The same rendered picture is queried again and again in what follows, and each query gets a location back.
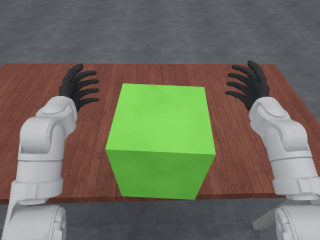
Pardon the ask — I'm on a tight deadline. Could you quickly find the carton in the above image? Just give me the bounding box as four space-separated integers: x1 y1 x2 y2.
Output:
105 83 216 200

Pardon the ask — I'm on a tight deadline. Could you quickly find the left robot forearm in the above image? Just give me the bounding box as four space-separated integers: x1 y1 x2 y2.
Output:
1 96 78 240

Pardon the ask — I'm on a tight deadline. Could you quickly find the right robot hand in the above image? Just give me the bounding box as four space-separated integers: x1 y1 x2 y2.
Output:
225 60 270 111

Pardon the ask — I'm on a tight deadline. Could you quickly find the right robot forearm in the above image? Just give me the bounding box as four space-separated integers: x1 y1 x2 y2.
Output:
249 96 320 205

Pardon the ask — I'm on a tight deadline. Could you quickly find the table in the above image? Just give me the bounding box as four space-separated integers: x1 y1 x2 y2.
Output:
0 63 320 230

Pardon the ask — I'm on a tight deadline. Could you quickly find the robot right upper arm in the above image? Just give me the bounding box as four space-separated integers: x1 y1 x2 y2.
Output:
275 204 320 240

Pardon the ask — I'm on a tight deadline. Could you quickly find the robot left upper arm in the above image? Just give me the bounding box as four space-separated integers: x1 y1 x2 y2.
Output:
5 205 67 240

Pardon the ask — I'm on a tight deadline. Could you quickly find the left robot hand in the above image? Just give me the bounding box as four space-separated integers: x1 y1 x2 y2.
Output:
58 63 100 113

